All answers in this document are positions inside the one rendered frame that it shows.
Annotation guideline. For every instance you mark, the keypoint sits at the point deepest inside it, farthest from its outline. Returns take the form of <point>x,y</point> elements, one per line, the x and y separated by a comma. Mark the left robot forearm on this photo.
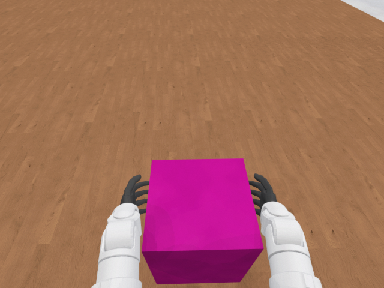
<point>118,263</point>

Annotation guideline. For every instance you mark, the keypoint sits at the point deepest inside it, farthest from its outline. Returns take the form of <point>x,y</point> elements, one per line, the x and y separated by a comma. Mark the left robot hand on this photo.
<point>130,195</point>

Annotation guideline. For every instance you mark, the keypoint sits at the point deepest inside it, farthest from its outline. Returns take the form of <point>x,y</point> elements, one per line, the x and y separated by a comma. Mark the right robot hand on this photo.
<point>266,194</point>

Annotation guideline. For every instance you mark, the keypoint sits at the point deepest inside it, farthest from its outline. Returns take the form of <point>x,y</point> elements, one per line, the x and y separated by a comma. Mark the carton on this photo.
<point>200,224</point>

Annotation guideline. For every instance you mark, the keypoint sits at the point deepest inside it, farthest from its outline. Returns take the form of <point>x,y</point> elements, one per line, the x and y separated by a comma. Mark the right robot forearm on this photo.
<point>287,249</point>

